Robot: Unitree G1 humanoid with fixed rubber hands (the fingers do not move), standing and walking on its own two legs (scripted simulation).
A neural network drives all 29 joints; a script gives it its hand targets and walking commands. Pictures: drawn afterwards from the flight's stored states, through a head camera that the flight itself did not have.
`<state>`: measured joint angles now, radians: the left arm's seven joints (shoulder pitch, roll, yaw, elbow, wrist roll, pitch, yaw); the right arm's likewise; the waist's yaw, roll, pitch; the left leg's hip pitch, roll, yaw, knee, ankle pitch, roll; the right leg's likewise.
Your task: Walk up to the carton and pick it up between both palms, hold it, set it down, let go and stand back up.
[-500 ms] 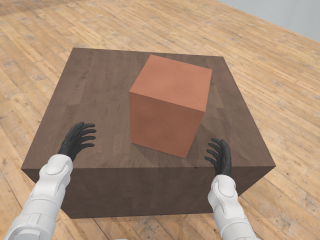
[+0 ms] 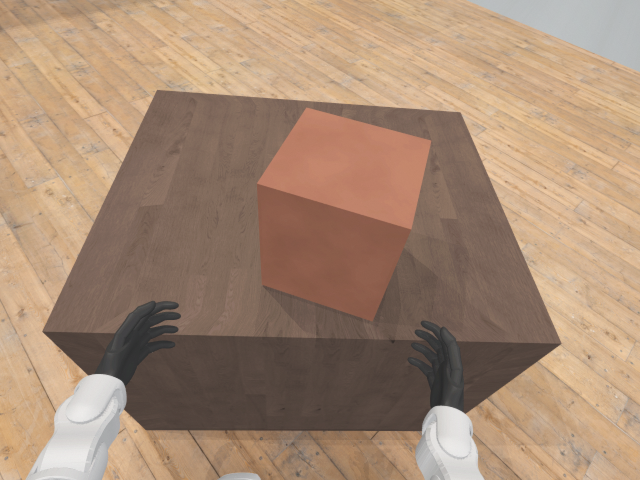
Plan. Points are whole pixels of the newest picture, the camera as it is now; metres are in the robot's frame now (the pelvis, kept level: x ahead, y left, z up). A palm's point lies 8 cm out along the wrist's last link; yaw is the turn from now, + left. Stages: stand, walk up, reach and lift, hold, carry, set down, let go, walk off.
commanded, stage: set down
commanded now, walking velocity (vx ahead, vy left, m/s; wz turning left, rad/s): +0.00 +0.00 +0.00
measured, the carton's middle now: (340, 217) +0.50 -0.01 -0.01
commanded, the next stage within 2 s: let go in 1.00 s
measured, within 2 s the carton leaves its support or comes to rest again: neither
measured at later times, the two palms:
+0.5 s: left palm (139, 388) +0.21 +0.24 -0.04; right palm (472, 419) +0.20 -0.19 -0.05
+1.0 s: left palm (161, 419) +0.18 +0.21 -0.07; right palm (517, 451) +0.17 -0.25 -0.07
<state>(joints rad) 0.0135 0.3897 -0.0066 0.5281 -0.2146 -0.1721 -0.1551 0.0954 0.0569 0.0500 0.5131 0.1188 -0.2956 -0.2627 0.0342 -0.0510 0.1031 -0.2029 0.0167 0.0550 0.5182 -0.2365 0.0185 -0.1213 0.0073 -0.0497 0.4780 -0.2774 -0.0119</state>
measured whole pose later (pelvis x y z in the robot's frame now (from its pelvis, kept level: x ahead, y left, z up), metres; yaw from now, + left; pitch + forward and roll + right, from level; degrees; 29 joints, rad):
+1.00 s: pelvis +0.02 -0.03 +0.01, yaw -2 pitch -5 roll +1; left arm 0.21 0.23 0.03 0.58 -0.03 0.04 -0.05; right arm 0.19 -0.17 0.00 0.74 0.04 -0.23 -0.04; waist 0.02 -0.03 0.04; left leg -0.08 0.04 0.09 0.38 -0.21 -0.02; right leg -0.04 0.04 -0.02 0.39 -0.26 -0.05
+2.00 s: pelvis +0.02 -0.01 +0.00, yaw -2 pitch +0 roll +0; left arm 0.37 0.16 0.02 0.72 0.03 -0.02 0.02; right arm 0.26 -0.20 -0.05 0.93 -0.03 0.00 0.02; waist 0.00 0.03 -0.04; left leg -0.23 0.01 0.09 0.46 -0.23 0.02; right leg -0.18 0.01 -0.01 0.47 -0.29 -0.02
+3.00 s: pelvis -0.02 -0.01 +0.01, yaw -2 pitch -3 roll +0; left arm 0.40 0.07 0.02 1.06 0.01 -0.02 0.05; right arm 0.36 -0.10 -0.01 1.20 -0.02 0.01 -0.03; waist -0.03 0.02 0.00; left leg -0.20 0.01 0.08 0.39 -0.14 0.02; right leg -0.17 0.00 -0.02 0.43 -0.22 -0.02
